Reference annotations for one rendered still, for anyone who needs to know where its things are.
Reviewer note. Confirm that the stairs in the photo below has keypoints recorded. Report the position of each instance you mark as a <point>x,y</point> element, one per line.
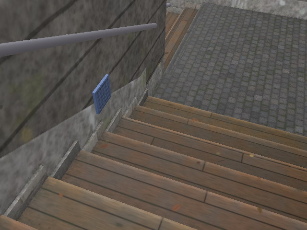
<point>170,166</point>
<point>176,27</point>

